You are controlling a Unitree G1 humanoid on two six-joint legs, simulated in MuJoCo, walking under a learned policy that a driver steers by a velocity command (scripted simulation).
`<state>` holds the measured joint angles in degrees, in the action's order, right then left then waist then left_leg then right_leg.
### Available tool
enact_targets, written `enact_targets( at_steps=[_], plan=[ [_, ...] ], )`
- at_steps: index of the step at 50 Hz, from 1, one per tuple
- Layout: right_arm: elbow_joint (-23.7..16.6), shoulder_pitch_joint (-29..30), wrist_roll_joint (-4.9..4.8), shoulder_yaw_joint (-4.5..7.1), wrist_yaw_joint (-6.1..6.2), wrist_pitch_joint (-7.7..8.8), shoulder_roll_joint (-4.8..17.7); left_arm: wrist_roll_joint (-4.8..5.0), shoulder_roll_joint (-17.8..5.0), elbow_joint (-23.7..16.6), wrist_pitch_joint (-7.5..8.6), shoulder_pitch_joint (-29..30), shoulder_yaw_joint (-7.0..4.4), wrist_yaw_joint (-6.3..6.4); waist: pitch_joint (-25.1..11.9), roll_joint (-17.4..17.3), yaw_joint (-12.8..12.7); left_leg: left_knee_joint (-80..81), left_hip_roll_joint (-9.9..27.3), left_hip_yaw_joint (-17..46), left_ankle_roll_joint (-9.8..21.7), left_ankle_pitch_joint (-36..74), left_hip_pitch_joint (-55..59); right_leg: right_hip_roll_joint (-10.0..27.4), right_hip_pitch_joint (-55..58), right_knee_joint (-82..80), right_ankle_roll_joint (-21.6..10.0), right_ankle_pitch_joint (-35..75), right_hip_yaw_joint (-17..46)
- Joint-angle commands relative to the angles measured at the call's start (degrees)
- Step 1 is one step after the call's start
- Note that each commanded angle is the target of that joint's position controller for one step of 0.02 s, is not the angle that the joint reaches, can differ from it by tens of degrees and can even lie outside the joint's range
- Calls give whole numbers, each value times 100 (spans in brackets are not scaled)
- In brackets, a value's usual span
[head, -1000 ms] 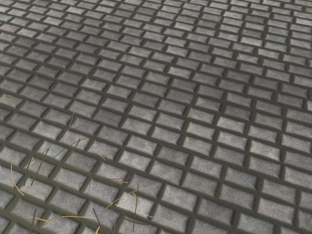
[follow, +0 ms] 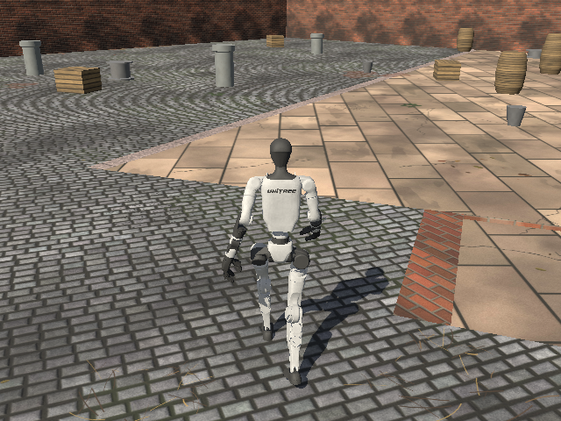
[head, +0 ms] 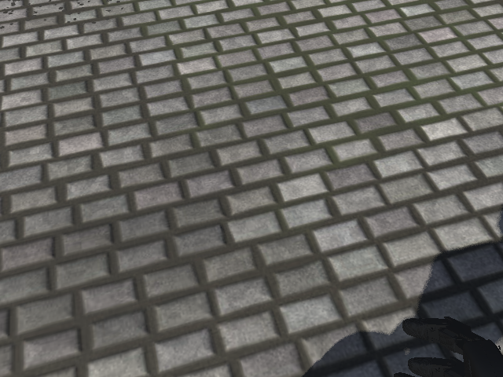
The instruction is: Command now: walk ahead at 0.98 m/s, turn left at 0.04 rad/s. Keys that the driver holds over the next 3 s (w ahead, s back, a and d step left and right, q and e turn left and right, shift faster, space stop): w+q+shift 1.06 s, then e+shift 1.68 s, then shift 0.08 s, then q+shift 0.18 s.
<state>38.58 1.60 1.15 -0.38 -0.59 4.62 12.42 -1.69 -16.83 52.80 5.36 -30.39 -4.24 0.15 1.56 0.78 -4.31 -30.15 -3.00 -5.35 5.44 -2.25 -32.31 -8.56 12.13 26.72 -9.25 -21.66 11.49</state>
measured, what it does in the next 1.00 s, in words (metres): walks ahead, turning left: right foot, then left foot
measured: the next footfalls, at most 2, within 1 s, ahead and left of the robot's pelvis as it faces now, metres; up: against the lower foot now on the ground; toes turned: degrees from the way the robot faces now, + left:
right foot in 0.42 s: +0.60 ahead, -0.09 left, +0.00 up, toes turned +19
left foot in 0.86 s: +0.87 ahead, +0.28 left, +0.00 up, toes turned +45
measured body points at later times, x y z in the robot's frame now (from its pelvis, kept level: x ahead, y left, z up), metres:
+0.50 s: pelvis +0.46 +0.01 +0.02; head +0.49 +0.02 +0.47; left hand +0.62 +0.29 -0.05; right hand +0.53 -0.27 -0.11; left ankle +0.24 +0.06 -0.61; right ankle +0.57 -0.10 -0.70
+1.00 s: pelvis +0.83 +0.24 +0.01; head +0.86 +0.25 +0.46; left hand +0.74 +0.49 -0.09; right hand +1.10 +0.11 -0.12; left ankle +0.84 +0.25 -0.70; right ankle +0.90 +0.05 -0.59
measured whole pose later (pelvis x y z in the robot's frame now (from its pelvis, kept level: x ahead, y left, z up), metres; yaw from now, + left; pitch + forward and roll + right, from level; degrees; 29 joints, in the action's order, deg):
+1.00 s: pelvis +0.83 +0.24 +0.01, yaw +50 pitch +0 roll +1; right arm 43.8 -17.7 1.0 3.4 -0.8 0.2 18.6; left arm -3.5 -12.4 39.9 5.1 -12.7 0.6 0.0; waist 3.6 -0.5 -0.7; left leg -35.7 -12.7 -2.5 11.4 -16.2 -19.3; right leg 5.8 -26.2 79.8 2.2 -21.0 4.5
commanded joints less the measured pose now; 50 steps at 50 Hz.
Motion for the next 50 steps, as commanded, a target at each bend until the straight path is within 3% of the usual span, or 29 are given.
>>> enact_targets(
  at_steps=[1,2,4,6,8,10,12,15,17,19,20,21,22,23,24,26,29,31,35,37,39,41,42,43,44,45,46,47,50],
  plan=[
    [707,-3244,109,726,121,-51,1983,310,135,-740,120,-269,41,-65,-2228,-2754,883,648,2327,5114,1731,-2167,5858,-353,-4524,6464,744,-135,-337],
    [528,-2488,44,653,-33,-80,1284,70,-268,-640,152,85,127,-13,-1633,-1220,875,1384,2070,5823,1760,-2949,5272,232,-5273,6372,440,103,-346],
    [662,-2185,15,513,-94,-23,627,-125,-392,-988,201,1479,148,-72,-541,365,774,1594,1599,4349,1382,-2369,3600,739,-5161,5557,379,664,-358],
    [950,-2402,16,446,-30,43,533,-300,-171,-1326,109,1826,260,-138,-62,212,420,1742,1160,3686,1202,-1792,2537,991,-4977,4859,560,578,-396],
    [1049,-2570,-65,482,-17,126,746,-359,-53,-1508,36,1916,353,-158,127,-1,255,1920,968,3377,1252,-1468,2126,1177,-5097,4273,737,376,-529],
    [977,-2623,-72,521,-5,179,928,-308,-107,-1861,28,2546,438,-198,426,-51,283,2226,977,3175,1325,-975,1508,1363,-5096,3279,943,684,-725],
    [863,-2567,-79,570,-10,178,990,-158,-8,-2131,54,3309,552,-290,563,-115,468,2485,597,2630,1040,-608,776,1239,-4184,1864,1056,1630,-1036],
    [834,-2778,-197,666,-96,175,1264,-25,17,-2198,39,3529,573,-269,260,-292,720,2304,560,2492,756,876,984,924,-3210,1069,1065,2747,-1229],
    [897,-3036,-203,683,-72,129,1261,-42,-162,-2265,73,3613,523,-180,125,-401,824,1703,653,2607,582,1550,1845,863,-3194,495,1008,2506,-1142],
    [943,-3134,-163,724,-32,90,1439,-54,-487,-2075,118,2950,360,-71,-503,-337,522,418,555,2505,350,2707,2384,574,-2271,110,882,1785,-1214],
    [897,-2958,-171,758,-52,96,1562,-77,-685,-1882,156,2108,252,3,-984,-323,50,-754,355,2384,233,2603,1990,787,-1156,159,785,1636,-1076],
    [731,-2727,-191,701,-74,150,1315,-169,-1119,-1741,169,936,76,134,-1692,-76,-508,-2350,143,2128,172,1375,1105,1775,194,214,597,249,-180],
    [496,-3161,-437,457,-13,158,336,-407,-1459,-1659,128,458,-41,169,-2652,1349,-285,-4252,-329,1472,46,-2676,-604,3696,1807,-286,60,-1288,2520],
    [338,-2919,-342,434,31,59,705,-237,-1384,-1587,45,646,-114,124,-2543,1464,-187,-4989,74,1154,123,-2297,-1289,3708,1296,-929,-124,-2324,3662],
    [373,-2309,-201,491,23,-27,902,-184,-791,-1627,36,1130,-6,97,-1474,754,-175,-4927,359,1025,125,-1703,-1560,3299,431,-1042,34,-2012,2663],
    [296,-1780,-32,487,-132,-124,763,-182,-383,-1416,60,1274,91,46,-560,209,-8,-4518,661,970,56,-1386,-1362,2802,-753,-1168,227,56,1038],
    [-27,-1496,59,397,-291,-363,384,10,-153,-987,192,1000,142,-19,-187,678,345,-4402,919,897,8,-1357,-1465,2620,-1306,-1383,385,1297,-94],
    [-296,-1014,98,349,-364,-431,400,65,-53,-842,257,980,158,-67,31,522,417,-4304,978,775,-3,-970,-1727,2534,-1427,-1527,455,2278,-816],
    [-672,-278,76,247,-524,-418,572,35,-384,-711,321,1237,100,-21,476,259,596,-2617,839,207,102,258,-982,2086,-1995,-2062,686,2975,-2189],
    [-741,72,72,199,-579,-406,586,28,-629,-611,307,1008,63,5,638,103,523,-1746,538,-338,314,404,-346,1989,-1878,-2004,788,4325,-2655],
    [-643,-152,58,234,-537,-385,754,17,-983,-601,222,723,-6,66,301,312,690,-1471,74,-675,503,116,309,2085,-1261,-1182,850,6970,-2772],
    [-305,-1456,46,378,-435,-353,1087,-36,-1365,-698,20,876,-107,145,-479,561,1450,-1398,-265,-582,727,-462,1740,2347,-1158,748,806,8312,-2672],
    [74,-2685,56,530,-337,-327,1347,-58,-1407,-832,-69,1103,-126,145,-1030,490,1962,-1089,-357,-256,920,-633,3195,2399,-1762,2370,734,7865,-2522],
    [328,-3004,19,700,-178,-347,1624,-123,-1176,-832,-105,1034,-103,73,-1059,-147,1865,-783,-177,346,1038,-1081,4351,1753,-3054,4402,824,3815,-2475],
    [191,-2463,7,803,-96,-425,2206,-215,-316,-1179,-55,744,120,2,-868,-1480,991,-950,958,2393,1425,197,5005,907,-5077,6722,1034,-930,-2224],
    [-80,-2596,54,877,-64,-500,2468,-56,-627,-1813,77,1007,129,-6,-2122,-1232,1124,555,1651,4671,2287,-1375,6045,773,-6271,7172,1076,-638,-948],
    [-67,-2558,27,864,9,-500,2207,-62,-843,-1884,198,1562,142,-7,-1446,-387,1174,1455,1751,5032,2035,-2203,5387,1090,-6566,6625,1045,-138,-694],
    [16,-2323,8,792,50,-455,1909,-58,-841,-1830,229,1622,160,-6,-571,85,837,1662,1598,4658,1796,-2060,4325,1307,-6357,5962,1037,183,-714],
    [43,-1953,-55,620,79,-192,1469,-281,-657,-1717,-101,1426,225,15,61,523,155,1759,950,3511,1628,-814,2087,1655,-5133,4869,1275,-125,-686]
  ],
)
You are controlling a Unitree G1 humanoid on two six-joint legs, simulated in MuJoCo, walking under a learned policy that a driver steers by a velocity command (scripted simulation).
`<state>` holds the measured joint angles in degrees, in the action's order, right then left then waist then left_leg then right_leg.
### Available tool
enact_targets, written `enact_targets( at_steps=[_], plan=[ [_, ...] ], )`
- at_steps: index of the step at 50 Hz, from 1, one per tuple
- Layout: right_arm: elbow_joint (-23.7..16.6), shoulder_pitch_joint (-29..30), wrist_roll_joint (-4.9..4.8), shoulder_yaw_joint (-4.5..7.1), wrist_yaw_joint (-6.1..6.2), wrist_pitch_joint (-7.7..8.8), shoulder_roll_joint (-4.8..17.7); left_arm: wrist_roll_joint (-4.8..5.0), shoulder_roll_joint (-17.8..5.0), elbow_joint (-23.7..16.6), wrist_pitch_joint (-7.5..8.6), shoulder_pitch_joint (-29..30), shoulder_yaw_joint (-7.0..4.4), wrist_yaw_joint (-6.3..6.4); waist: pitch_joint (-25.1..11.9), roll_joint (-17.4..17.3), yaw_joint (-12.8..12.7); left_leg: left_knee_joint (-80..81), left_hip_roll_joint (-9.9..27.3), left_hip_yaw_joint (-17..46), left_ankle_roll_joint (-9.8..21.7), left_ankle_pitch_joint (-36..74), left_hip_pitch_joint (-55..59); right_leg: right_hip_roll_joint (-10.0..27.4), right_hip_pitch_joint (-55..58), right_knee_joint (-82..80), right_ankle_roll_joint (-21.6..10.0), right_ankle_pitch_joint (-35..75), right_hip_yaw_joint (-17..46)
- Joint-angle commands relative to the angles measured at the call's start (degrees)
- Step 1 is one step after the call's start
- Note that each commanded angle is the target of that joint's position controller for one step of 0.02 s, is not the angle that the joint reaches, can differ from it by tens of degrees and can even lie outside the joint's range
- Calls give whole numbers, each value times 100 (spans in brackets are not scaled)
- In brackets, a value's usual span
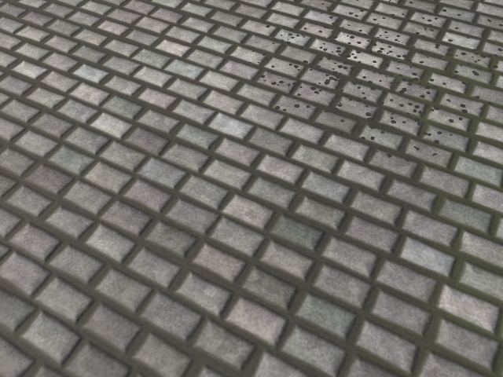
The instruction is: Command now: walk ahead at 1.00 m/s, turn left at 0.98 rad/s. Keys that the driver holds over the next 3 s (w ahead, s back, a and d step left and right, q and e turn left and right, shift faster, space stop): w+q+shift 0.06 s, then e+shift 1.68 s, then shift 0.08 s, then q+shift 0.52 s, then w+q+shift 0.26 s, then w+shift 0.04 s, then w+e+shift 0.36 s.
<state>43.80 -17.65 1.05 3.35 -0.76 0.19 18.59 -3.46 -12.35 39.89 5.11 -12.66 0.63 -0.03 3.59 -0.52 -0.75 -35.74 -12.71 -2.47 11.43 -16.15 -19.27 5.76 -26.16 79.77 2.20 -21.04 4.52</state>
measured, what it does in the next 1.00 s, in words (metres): walks ahead, turning right: right foot, then left foot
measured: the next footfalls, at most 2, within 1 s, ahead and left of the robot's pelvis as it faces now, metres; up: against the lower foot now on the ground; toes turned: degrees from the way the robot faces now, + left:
right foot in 0.28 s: +0.50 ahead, -0.12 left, +0.00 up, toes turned +7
left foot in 0.84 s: +0.61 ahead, +0.03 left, +0.00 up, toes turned -32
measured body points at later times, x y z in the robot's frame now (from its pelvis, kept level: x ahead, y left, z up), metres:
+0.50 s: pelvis +0.36 -0.08 +0.02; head +0.40 -0.08 +0.47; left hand +0.47 +0.20 -0.09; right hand +0.56 -0.33 -0.06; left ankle +0.38 +0.09 -0.63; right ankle +0.46 -0.12 -0.71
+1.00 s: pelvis +0.48 -0.03 +0.03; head +0.52 -0.03 +0.47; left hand +0.75 +0.17 -0.07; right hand +0.53 -0.36 -0.04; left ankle +0.57 +0.05 -0.71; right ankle +0.40 -0.14 -0.62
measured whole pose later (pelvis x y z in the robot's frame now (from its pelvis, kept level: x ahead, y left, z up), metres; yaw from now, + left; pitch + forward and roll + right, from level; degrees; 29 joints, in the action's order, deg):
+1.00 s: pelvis +0.48 -0.03 +0.03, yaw -30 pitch +1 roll +1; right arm 36.6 -4.2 1.1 3.2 2.6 0.7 15.3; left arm 1.8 -21.6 34.0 -4.1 -13.5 -5.5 1.1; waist 2.5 3.2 -0.9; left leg -25.0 -2.1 1.2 1.1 -9.4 -16.8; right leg -4.1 -31.6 68.1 5.0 -23.8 8.3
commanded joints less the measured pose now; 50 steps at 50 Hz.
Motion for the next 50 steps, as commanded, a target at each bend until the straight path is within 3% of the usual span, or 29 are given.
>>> enact_targets(
  at_steps=[1,4,7,9,10,12,13,14,15,16,17,18,19,21,23,25,27,30,33,36,40,41,42,43,44,45,46,47,50],
  plan=[
    [-457,-27,-62,216,74,323,785,-107,-1016,-473,-178,-285,-249,21,-70,591,-265,2392,1761,2971,1010,636,358,281,-1113,-882,209,-307,-41],
    [-359,-61,-63,204,47,443,733,-4,-684,-882,-199,701,-118,-73,364,388,-108,2527,1261,2199,733,1876,-373,200,-722,-2583,227,1134,-421],
    [19,-691,-236,138,-16,524,509,88,-328,-736,-58,894,5,-160,4,224,381,2191,1090,1395,94,4241,138,-274,271,-4165,-204,3406,-912],
    [207,-958,-209,114,10,573,543,136,-443,-711,-24,1052,-31,-148,-66,-89,567,2145,1303,1378,-171,4517,1027,-438,233,-4766,-439,3688,-935],
    [209,-1110,-332,59,155,501,326,417,-822,-932,223,1581,-242,-122,-206,29,715,1627,1525,1613,-281,4152,1496,-685,213,-5147,-456,3516,-714],
    [230,-875,-105,108,267,356,717,459,-1091,-682,355,811,-414,-138,-748,-439,175,794,1693,1390,-491,5303,2434,-1020,514,-5326,-591,3389,-845],
    [108,-417,-2,130,268,304,849,473,-1164,-407,371,-93,-475,-155,-1084,-590,-399,-221,1603,1105,-672,5736,2309,-1003,1338,-5492,-684,3789,-805],
    [-80,41,137,76,253,302,684,433,-1260,-59,326,-1271,-486,-137,-1605,-345,-949,-1955,1301,873,-907,4674,1563,-512,2689,-5345,-834,4800,-315],
    [-110,-1108,225,-117,198,314,-174,200,-1633,-20,311,-1334,-481,-204,-2349,1774,-140,-4768,353,722,-1554,-1667,-879,1124,5003,-4553,-2049,6993,2129],
    [-40,-1709,-6,-185,70,376,112,175,-1515,-158,282,-1265,-547,-241,-3415,1393,-211,-5557,408,1395,-1512,-1713,-1521,1573,5678,-5229,-2525,5963,3929],
    [-269,-885,-159,-88,59,390,545,264,-1449,-475,192,-589,-593,-180,-2745,764,-309,-5466,767,1490,-1456,-1198,-1823,1368,4954,-5514,-2339,4507,3568],
    [-533,-97,-74,-57,84,401,697,385,-1283,-607,71,-101,-557,-137,-1859,-114,-238,-5021,948,1287,-1366,-873,-1832,989,3747,-5766,-2044,3715,2986],
    [-688,353,8,-37,118,375,665,425,-1260,-669,-5,60,-512,-120,-1195,-595,-93,-4775,964,1121,-1371,-850,-1861,720,2701,-6047,-1952,3529,2718],
    [-834,245,61,-38,168,265,502,364,-1320,-662,-52,140,-546,-111,-768,-253,288,-3989,1098,1127,-1364,-730,-1474,246,1581,-6310,-1827,3610,2267],
    [-807,113,67,-89,257,212,273,375,-1242,-628,-94,185,-543,-93,-780,61,403,-3126,1131,1028,-1464,-683,-1275,-27,1082,-6237,-1730,4175,1868],
    [-901,375,71,-109,330,170,179,383,-1427,-578,-196,61,-615,0,-1054,176,362,-2482,987,973,-1612,-460,-1183,-121,951,-6078,-1694,4613,1828],
    [-945,619,20,-73,374,99,251,454,-1589,-602,-346,15,-681,120,-1323,297,316,-2160,909,1109,-1697,-13,-1249,-161,1030,-5996,-1495,3843,2032],
    [-1056,1173,-61,-28,381,48,309,563,-1578,-701,-575,32,-701,286,-1160,558,132,-1574,854,1321,-1676,470,-1488,-353,1120,-6097,-1087,1643,2394],
    [-1129,1640,-87,-1,337,164,299,512,-1533,-733,-705,-119,-742,359,-884,846,-93,-896,794,1433,-1619,546,-1558,-445,1393,-6097,-1022,818,2705],
    [-1140,1900,-106,40,261,334,332,481,-1518,-800,-768,-216,-797,364,-843,990,-229,-256,713,1477,-1551,421,-1313,-407,1775,-5848,-1089,1358,3002],
    [-922,1506,-166,167,167,464,479,533,-1429,-1017,-804,97,-807,304,-867,1060,-11,1227,793,1389,-1388,712,-70,-596,1696,-5420,-943,2010,3320],
    [-829,1315,-173,205,168,462,515,573,-1293,-1051,-819,115,-759,277,-973,749,59,1850,1154,1421,-1236,1386,665,-864,1359,-4988,-777,1026,3115],
    [-885,1393,-104,235,203,392,681,533,-925,-973,-843,-375,-650,245,-1332,-169,-235,1689,2219,2174,-738,2072,1674,-1315,659,-3965,-537,-1064,2409],
    [-960,1388,103,264,214,278,893,570,-1099,-1129,-820,-493,-682,197,-1263,-1408,-359,1643,3183,3234,101,3087,1878,-1855,-373,-2893,-258,-1947,1297],
    [-985,1262,114,277,218,266,688,497,-1674,-1089,-747,-472,-821,133,-1239,-1325,-215,1700,3562,3554,436,2856,1710,-1349,-742,-1853,41,-1568,1060],
    [-1066,1442,46,221,253,241,452,520,-1891,-949,-761,-442,-900,108,-993,-894,-180,1637,3222,2913,278,2403,1516,-1125,-851,-1452,186,-1093,894],
    [-1114,1568,-7,185,296,181,335,518,-1816,-827,-825,-478,-906,132,-819,-586,-182,1584,2851,2367,27,1882,1358,-999,-934,-1151,269,-727,755],
    [-1147,1621,-43,164,342,126,334,503,-1690,-797,-879,-523,-871,147,-701,-480,-157,1606,2684,2035,-69,1716,1196,-927,-1038,-750,330,-443,566],
    [-1086,1456,42,154,408,27,411,548,-1283,-998,-874,-215,-717,108,-495,-674,22,1855,2446,1233,11,1924,1075,-577,-1286,-774,441,7,-89]
  ],
)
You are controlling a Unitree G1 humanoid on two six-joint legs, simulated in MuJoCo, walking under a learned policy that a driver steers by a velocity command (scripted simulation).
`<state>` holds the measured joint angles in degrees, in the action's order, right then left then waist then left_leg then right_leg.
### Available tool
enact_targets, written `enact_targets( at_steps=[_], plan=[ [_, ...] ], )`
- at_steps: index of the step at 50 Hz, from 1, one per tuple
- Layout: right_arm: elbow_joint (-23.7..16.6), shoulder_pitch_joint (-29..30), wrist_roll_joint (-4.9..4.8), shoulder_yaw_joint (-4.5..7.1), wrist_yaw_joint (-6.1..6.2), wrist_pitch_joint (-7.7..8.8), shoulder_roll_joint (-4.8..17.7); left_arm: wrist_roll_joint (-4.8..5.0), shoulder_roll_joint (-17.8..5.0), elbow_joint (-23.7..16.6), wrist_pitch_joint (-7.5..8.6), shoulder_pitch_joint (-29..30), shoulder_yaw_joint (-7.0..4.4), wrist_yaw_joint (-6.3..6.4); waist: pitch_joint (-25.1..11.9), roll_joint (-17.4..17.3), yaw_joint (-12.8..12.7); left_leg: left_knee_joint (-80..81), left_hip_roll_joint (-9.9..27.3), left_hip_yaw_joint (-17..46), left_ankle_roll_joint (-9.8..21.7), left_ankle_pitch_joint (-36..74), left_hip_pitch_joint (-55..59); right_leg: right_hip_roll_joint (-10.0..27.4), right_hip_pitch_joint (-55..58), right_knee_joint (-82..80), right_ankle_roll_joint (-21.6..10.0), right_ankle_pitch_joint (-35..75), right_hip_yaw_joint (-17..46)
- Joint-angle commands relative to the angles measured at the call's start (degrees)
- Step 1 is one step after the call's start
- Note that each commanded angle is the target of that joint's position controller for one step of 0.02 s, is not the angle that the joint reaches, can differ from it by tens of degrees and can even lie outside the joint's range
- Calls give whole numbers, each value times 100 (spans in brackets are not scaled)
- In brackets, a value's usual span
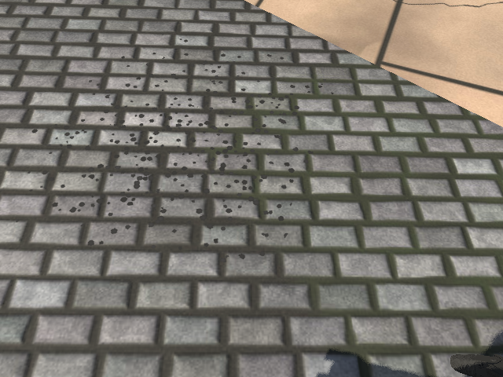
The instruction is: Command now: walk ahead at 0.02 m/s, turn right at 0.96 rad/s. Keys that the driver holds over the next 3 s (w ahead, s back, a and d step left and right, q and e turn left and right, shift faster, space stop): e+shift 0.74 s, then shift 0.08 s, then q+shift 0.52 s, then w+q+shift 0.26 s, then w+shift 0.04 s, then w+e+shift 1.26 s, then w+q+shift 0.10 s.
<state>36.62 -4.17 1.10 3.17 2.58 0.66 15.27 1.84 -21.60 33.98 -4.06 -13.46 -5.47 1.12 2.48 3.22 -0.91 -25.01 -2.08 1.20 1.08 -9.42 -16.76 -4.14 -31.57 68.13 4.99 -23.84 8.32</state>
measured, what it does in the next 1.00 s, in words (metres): steps on the spot, turning right: right foot, then left foot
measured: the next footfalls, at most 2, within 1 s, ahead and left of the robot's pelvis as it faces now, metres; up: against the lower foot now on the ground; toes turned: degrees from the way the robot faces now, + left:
right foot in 0.32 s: +0.02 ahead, -0.16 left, +0.00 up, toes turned -22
left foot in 0.78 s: +0.19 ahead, -0.02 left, +0.00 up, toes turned -53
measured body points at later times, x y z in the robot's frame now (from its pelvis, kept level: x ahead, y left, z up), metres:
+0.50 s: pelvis +0.01 -0.05 +0.00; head +0.05 -0.11 +0.45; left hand +0.29 +0.14 -0.06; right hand +0.03 -0.40 -0.10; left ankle +0.09 +0.09 -0.65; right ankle -0.02 -0.14 -0.74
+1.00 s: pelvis +0.06 -0.05 +0.00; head +0.10 -0.06 +0.45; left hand +0.38 +0.00 -0.09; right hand -0.05 -0.33 -0.09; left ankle +0.16 +0.01 -0.74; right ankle -0.07 -0.13 -0.70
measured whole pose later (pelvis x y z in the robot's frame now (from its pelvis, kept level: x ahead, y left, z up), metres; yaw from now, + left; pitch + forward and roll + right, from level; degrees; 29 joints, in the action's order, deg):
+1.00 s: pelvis +0.06 -0.05 +0.00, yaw -46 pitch +1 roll -1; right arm 40.2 -10.8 -0.3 3.1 0.3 -0.7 14.6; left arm -0.3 -17.6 35.2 -2.1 -8.3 -3.5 1.6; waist 2.4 1.8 2.2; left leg -26.8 -2.3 6.0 1.1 -11.5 -16.5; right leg -2.4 -20.5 47.8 5.6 -27.9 7.5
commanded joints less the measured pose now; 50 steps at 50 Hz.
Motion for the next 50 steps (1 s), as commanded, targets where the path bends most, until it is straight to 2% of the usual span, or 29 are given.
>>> enact_targets(
  at_steps=[1,4,9,13,14,15,16,17,18,19,20,21,22,24,28,34,37,38,39,40,41,42,43,44,46,47,48,49,50],
  plan=[
    [-333,-4,56,187,84,-44,773,28,-297,-483,63,27,-78,-11,-428,-1118,142,815,1436,750,1114,1326,1007,551,-846,226,209,357,-559],
    [-225,-210,58,258,68,-77,915,-13,-213,-613,102,274,-41,-41,-630,-1139,295,827,1700,502,1272,1560,1421,861,-858,-290,283,394,-637],
    [-141,-23,-19,376,-65,-70,1127,-59,-85,-614,73,346,-2,-125,-735,-1185,227,791,1906,-214,1157,1463,1124,988,75,-1488,56,585,-962],
    [-27,-68,-211,467,-206,13,1220,-38,-166,-629,-65,358,-87,-227,-755,-1259,138,405,2169,-514,860,1461,1193,860,789,-2679,-314,523,-1233],
    [0,-36,-268,476,-220,24,1196,-31,-161,-582,-90,221,-126,-247,-789,-1201,9,117,2158,-660,679,1341,1141,766,1139,-3232,-459,771,-1317],
    [78,-137,-315,459,-233,24,1063,-33,-221,-470,-96,-54,-196,-221,-833,-1021,-125,-401,2002,-908,383,1017,845,584,1743,-3820,-658,1195,-1329],
    [199,-476,-245,402,-273,21,798,-42,-628,-315,-73,-550,-368,-136,-841,-151,-247,-1556,1555,-1285,-59,164,-97,752,2812,-4422,-992,2472,-642],
    [-163,-446,57,279,-304,23,465,-41,-1557,-435,-20,-681,-557,-30,-733,1931,38,-3557,684,-1462,-652,-2925,-2332,2238,3889,-4260,-1860,5095,1726],
    [-386,240,96,302,-224,57,639,-307,-1386,-629,198,-525,-484,-110,-1398,1371,-397,-4461,328,-57,-642,-2997,-2797,2591,3481,-4599,-2619,4324,2537],
    [-428,522,-55,359,-166,52,867,-331,-1147,-568,341,-379,-403,-162,-1186,776,-378,-4651,400,214,-466,-2474,-2854,2325,3312,-4793,-2411,3547,2036],
    [-398,486,-104,367,-107,60,848,-199,-996,-515,396,-119,-360,-119,-882,543,-166,-4435,446,328,-338,-1895,-2901,2020,3054,-4836,-2094,3001,1727],
    [-285,312,-49,393,-50,46,926,-68,-768,-557,367,173,-278,-68,-775,319,0,-4241,516,392,-324,-1513,-2827,1847,2871,-4792,-1868,2823,1491],
    [-247,180,2,410,-38,40,951,-51,-703,-627,328,446,-229,-12,-765,382,154,-4116,453,394,-353,-1209,-2507,1684,2519,-4753,-1782,2996,1311],
    [-146,-6,-5,387,-83,60,854,-125,-650,-672,284,541,-191,62,-941,393,238,-3908,225,364,-440,-825,-2114,1444,2314,-4678,-1731,3229,1182],
    [-154,174,-75,283,-127,62,632,-71,-761,-601,244,391,-235,136,-932,401,125,-2685,-105,495,-572,-659,-1893,1223,2321,-4520,-1668,2861,1520],
    [-175,274,-127,293,-219,134,722,-59,-807,-639,167,494,-266,110,-874,735,23,-1512,-320,724,-498,-791,-1192,1063,2107,-4292,-1589,2656,2357],
    [-116,-5,-154,359,-264,204,839,-15,-754,-697,139,692,-255,88,-908,846,149,-473,-281,698,-367,-580,-389,853,2000,-4079,-1439,2726,2668],
    [-21,-255,-143,390,-270,219,877,10,-670,-715,128,822,-215,88,-955,766,289,203,-134,573,-290,95,143,690,1860,-3857,-1279,2431,2503],
    [-14,-339,-76,441,-251,197,1093,-26,-369,-681,121,520,-121,83,-1210,172,141,438,678,1113,3,563,944,362,1445,-3181,-1023,1005,2095],
    [-126,-23,43,475,-220,115,1473,-67,-85,-691,137,68,-26,73,-1030,-1576,-303,643,1816,2564,801,1658,1394,-602,320,-2069,-668,-1148,920],
    [-138,-224,142,444,-226,128,1220,-134,-622,-630,215,56,-168,77,-913,-1762,-136,776,2437,3479,1515,1589,1081,-411,-115,-730,-350,-1481,654],
    [-212,-75,67,345,-212,137,959,-143,-879,-492,237,85,-241,78,-743,-1312,-137,677,2281,3056,1560,1349,816,-172,-106,-122,-214,-1097,553],
    [-213,38,-14,277,-192,106,764,-159,-786,-354,219,175,-222,95,-597,-989,-100,619,1832,2469,1331,1012,627,-119,5,52,-109,-758,492],
    [-195,33,-78,215,-179,78,680,-191,-532,-293,197,239,-142,119,-548,-866,-49,617,1552,2220,1158,707,595,-147,44,115,-43,-580,496],
    [-107,102,-77,35,-205,58,397,-246,56,-233,210,218,81,69,-515,-879,-124,689,1117,1728,979,636,334,65,592,-758,55,-328,233],
    [-89,114,-111,48,-225,18,465,-282,216,-259,242,302,153,39,-473,-1106,-116,701,885,1520,890,663,352,200,812,-1584,101,-311,-200],
    [-95,-8,-160,144,-227,-50,720,-280,249,-304,286,524,170,38,-402,-1344,37,644,750,1530,887,839,401,173,1012,-2261,127,-414,-447],
    [-81,-271,-186,269,-220,-113,1060,-230,153,-324,319,693,133,48,-385,-1521,206,566,779,1739,954,991,594,62,1058,-2658,134,-511,-542],
    [-70,-487,-192,340,-212,-152,1258,-158,24,-286,346,700,83,56,-478,-1583,287,508,889,2021,1029,1079,842,-30,1089,-2955,121,-431,-507]
  ],
)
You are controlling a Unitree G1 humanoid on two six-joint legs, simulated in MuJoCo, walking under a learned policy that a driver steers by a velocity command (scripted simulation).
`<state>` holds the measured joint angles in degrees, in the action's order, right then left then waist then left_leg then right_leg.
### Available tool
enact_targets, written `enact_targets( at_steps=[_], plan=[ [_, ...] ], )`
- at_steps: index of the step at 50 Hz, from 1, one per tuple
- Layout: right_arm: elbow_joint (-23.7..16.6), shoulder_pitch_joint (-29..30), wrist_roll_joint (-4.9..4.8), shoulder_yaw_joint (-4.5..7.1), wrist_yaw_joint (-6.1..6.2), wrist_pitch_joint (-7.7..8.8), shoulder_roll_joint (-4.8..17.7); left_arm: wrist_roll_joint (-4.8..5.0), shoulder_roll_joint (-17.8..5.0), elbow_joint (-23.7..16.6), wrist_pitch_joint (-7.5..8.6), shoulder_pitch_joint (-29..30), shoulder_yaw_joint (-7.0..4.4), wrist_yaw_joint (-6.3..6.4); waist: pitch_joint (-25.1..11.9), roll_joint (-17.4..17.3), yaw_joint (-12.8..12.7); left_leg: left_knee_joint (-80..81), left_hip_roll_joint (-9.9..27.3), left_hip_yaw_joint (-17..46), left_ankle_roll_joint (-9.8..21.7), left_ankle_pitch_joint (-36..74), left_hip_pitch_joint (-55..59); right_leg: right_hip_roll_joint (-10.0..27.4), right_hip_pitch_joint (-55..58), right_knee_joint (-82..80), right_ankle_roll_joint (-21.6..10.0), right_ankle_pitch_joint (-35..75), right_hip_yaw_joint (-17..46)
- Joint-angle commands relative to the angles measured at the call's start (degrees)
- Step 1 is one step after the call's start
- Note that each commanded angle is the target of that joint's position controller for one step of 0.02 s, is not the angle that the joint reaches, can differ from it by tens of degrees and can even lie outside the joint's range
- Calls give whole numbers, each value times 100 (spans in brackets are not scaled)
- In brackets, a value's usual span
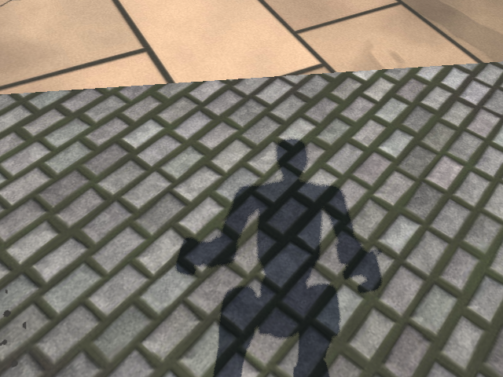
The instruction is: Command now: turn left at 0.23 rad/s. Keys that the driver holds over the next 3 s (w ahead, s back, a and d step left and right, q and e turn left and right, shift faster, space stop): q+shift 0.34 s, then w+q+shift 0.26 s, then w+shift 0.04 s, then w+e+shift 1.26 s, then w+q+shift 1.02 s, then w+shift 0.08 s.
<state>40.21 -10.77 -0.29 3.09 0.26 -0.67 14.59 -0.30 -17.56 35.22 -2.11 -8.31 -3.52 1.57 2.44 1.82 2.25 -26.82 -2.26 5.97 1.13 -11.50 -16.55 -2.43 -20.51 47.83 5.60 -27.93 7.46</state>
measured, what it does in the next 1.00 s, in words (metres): walks ahead, turning left: right foot, then left foot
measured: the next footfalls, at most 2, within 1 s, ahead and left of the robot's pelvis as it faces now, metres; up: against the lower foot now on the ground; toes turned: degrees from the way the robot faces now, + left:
right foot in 0.10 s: +0.02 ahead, -0.13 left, +0.00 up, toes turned +11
left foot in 0.56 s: +0.02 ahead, +0.17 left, +0.00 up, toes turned +34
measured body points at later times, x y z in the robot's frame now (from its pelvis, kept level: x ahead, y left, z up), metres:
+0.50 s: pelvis +0.02 +0.02 -0.01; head +0.05 +0.05 +0.44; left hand +0.01 +0.34 -0.11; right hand +0.31 -0.14 -0.08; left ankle -0.01 +0.14 -0.72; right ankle -0.02 -0.14 -0.74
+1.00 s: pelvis +0.28 +0.26 -0.04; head +0.31 +0.28 +0.41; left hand +0.30 +0.55 -0.15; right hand +0.39 +0.01 -0.17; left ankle +0.00 +0.15 -0.72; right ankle +0.44 +0.30 -0.73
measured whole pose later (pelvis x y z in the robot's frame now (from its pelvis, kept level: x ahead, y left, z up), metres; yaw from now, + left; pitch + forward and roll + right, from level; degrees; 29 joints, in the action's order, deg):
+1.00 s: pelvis +0.28 +0.26 -0.04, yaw +27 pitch +2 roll -1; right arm 48.8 -26.5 2.8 0.7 1.0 3.8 16.0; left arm -0.6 -16.1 42.4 1.2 -7.7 0.1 -4.1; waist 2.3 0.1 0.5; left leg -12.3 -4.4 -8.5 2.1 -25.4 19.8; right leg -4.8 -36.3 39.2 -8.7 -5.0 -9.0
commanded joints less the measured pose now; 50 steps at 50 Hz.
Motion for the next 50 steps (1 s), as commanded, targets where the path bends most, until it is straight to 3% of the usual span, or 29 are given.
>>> enact_targets(
  at_steps=[1,4,5,6,7,8,9,11,13,17,19,21,24,26,27,28,29,30,31,33,34,35,38,41,44,45,47,49,50],
  plan=[
    [-450,94,-74,375,29,-36,1388,119,-463,-355,177,126,-149,15,-562,-1446,-27,663,1003,1824,1065,1340,1008,-242,33,-1262,9,179,-331],
    [-554,301,-255,393,102,-78,1308,149,-493,-91,275,-326,-210,3,-720,-1316,-337,474,932,2147,869,1451,864,-244,837,-2791,-302,1288,-286],
    [-563,255,-281,375,142,-82,1196,132,-629,-15,295,-475,-264,0,-888,-1189,-361,319,785,2027,632,1160,363,35,1576,-2973,-438,1709,-193],
    [-617,250,-236,313,152,-65,967,41,-856,11,286,-735,-327,27,-1079,-665,-414,-339,517,1646,334,328,-480,839,2385,-2879,-766,2150,302],
    [-842,327,-224,259,129,-14,723,-134,-1275,115,225,-579,-434,-5,-664,1227,-241,-1196,-264,366,-34,-1248,-1717,1847,2194,-2962,-1498,3175,1384],
    [-708,65,-149,384,125,13,1112,-271,-897,-82,256,-217,-349,-11,-659,1126,-266,-2549,-63,142,-312,-2338,-1905,2469,2015,-2941,-2000,4149,1614],
    [-586,-110,-155,483,93,-10,1307,-239,-572,-166,277,48,-239,23,-625,740,-149,-3366,107,86,-427,-2195,-1929,2373,1886,-2869,-1980,4546,1206],
    [-455,-310,-138,465,81,-162,1084,-37,-394,-188,310,407,-187,83,-454,537,-26,-3937,288,-43,-648,-1525,-2194,1856,1928,-2704,-1652,4602,354],
    [-614,-59,-150,352,12,-215,807,-4,-475,-99,283,243,-211,127,-314,624,-196,-3829,438,-336,-791,-1090,-2353,1672,1921,-2734,-1652,4857,-146],
    [-1020,473,-154,214,-158,-211,630,-46,-740,8,171,-63,-308,129,-377,657,-516,-2770,637,-678,-759,-849,-2105,1830,2127,-2751,-1752,4516,-521],
    [-1179,642,-172,177,-244,-214,676,44,-999,86,238,-361,-398,28,-515,575,-684,-2433,758,-812,-588,-874,-1819,2103,2064,-3225,-1762,2441,-421],
    [-1295,779,-202,187,-298,-203,797,136,-1136,116,387,-376,-441,-78,-256,646,-688,-2158,797,-876,-352,-1005,-1819,2218,1973,-3631,-1664,620,-306],
    [-1397,960,-188,164,-316,-124,820,188,-1222,237,526,-511,-490,-200,53,464,-682,-1756,804,-989,-8,-1309,-1880,2356,2253,-3766,-1525,191,-440],
    [-1331,769,-205,151,-323,-87,792,215,-1258,312,531,-493,-507,-256,92,376,-508,-1393,694,-1196,215,-1425,-1400,2297,2179,-3521,-1408,513,-852],
    [-1139,276,-216,185,-315,-76,812,223,-1259,292,522,-237,-498,-260,-24,318,-159,-970,444,-1496,341,-1228,-485,2071,1739,-3009,-1244,1231,-1346],
    [-782,-619,-229,330,-277,-67,1055,217,-1147,264,534,-50,-451,-240,-401,142,333,-657,44,-1776,501,-869,978,1712,1075,-1828,-1022,2547,-1911],
    [-281,-2123,460,481,-269,-103,1518,-234,-806,184,428,-132,-276,-281,-1102,-828,998,-196,219,-486,862,-2016,2861,1193,-392,1018,-751,2583,-2397],
    [-397,-2361,275,658,-221,-66,2457,-426,-123,-508,497,501,-100,-346,-1076,-2651,969,1142,1728,3181,1541,-3070,3685,79,-3127,2519,-382,-870,-1601],
    [-559,-1895,187,515,-209,-21,2027,-565,-458,-571,519,1084,-113,-340,-610,-1383,1036,1511,1999,3427,1593,-2665,3441,396,-3993,3002,-424,-371,-569],
    [-467,-1486,217,285,-127,61,1397,-340,-671,-172,617,298,-103,-405,-144,-557,352,1351,1811,2040,1356,-1573,2455,921,-3312,2333,-535,827,-685],
    [-486,-1133,210,183,-106,134,1199,-346,-704,25,586,-20,-93,-446,-28,-476,49,1451,1475,1518,1159,-1204,1958,1019,-2759,1950,-493,1156,-730],
    [-494,-864,204,100,-102,223,1069,-341,-709,237,510,-306,-68,-492,6,-708,-122,1646,1224,1053,1006,-809,1603,1043,-2350,1829,-452,1476,-837],
    [-222,-1093,125,80,-192,456,1119,-189,-607,296,341,-68,2,-569,332,-697,-139,1972,1037,179,843,726,1403,934,-2408,1628,-526,2100,-1070],
    [2,-1397,190,32,-181,569,1031,-25,-419,169,381,529,104,-586,686,-546,39,2185,984,-697,610,1809,1472,507,-2599,812,-713,2536,-832],
    [228,-1385,167,-53,-99,667,928,-61,-245,98,413,803,223,-660,803,-496,-48,2639,1078,-1268,342,3067,1471,309,-1967,-353,-1037,3070,-1354],
    [300,-1360,161,-76,-63,699,936,-62,-211,136,407,755,254,-657,683,-462,-104,2576,1083,-1435,241,4311,1596,133,-1545,-601,-1162,3148,-1611],
    [403,-1343,224,-19,67,702,1192,-36,-322,303,364,254,246,-594,104,-811,-395,1814,1261,-1597,62,7127,2272,-271,-799,-656,-1366,2883,-1847],
    [375,-1001,374,108,199,526,1519,-14,-729,755,329,-1292,93,-500,-739,-1059,-1213,-219,1416,-1636,-34,8783,2614,-667,439,-491,-1581,2096,-1848],
    [295,-696,420,162,223,427,1646,-13,-993,1115,321,-2442,-47,-444,-1118,-992,-1754,-1899,1409,-1595,-20,8547,2287,-681,1361,-669,-1740,1593,-1615]
  ],
)
Over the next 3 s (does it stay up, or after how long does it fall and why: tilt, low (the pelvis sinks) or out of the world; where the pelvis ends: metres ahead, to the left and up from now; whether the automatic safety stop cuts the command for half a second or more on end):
stays up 2.07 0.24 -0.01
